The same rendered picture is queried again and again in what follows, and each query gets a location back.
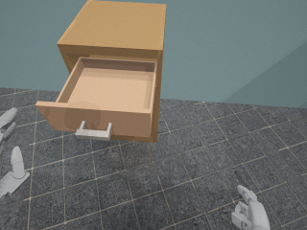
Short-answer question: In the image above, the drawer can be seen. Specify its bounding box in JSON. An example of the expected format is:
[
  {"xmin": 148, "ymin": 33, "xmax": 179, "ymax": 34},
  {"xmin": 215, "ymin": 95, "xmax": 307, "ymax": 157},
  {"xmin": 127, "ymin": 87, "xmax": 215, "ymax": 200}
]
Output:
[{"xmin": 35, "ymin": 57, "xmax": 157, "ymax": 138}]

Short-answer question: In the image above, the right robot hand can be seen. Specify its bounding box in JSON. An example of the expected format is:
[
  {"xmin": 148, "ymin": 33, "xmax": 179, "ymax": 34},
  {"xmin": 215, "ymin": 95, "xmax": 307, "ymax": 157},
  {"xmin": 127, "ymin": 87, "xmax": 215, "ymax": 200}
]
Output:
[{"xmin": 231, "ymin": 185, "xmax": 271, "ymax": 230}]

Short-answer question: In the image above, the handle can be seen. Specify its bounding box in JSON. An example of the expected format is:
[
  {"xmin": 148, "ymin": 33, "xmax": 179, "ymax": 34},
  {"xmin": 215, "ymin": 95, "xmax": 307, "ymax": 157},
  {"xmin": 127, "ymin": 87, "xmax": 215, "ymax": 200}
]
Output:
[{"xmin": 75, "ymin": 121, "xmax": 112, "ymax": 141}]

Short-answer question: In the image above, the left robot hand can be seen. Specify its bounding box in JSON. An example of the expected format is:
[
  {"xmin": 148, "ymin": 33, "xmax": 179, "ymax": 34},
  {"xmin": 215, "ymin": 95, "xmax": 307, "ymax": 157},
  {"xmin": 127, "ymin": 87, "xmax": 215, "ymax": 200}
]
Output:
[{"xmin": 0, "ymin": 107, "xmax": 30, "ymax": 202}]

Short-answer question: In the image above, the cabinet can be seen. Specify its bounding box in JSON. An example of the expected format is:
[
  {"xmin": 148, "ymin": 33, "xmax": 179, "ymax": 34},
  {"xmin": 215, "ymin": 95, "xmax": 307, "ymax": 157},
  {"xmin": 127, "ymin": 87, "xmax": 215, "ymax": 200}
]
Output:
[{"xmin": 57, "ymin": 0, "xmax": 167, "ymax": 143}]

